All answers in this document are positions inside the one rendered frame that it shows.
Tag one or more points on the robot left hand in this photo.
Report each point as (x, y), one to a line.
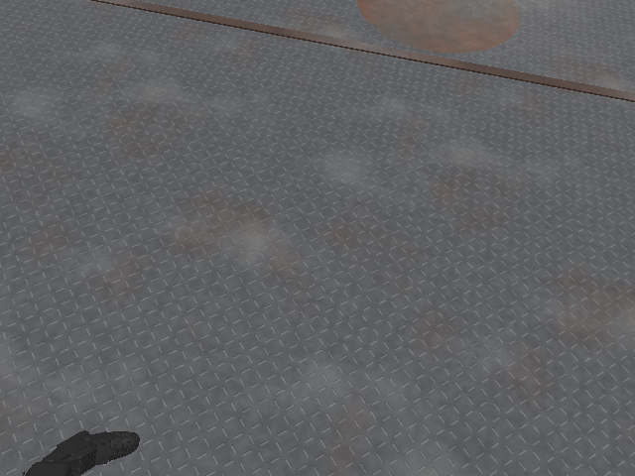
(83, 451)

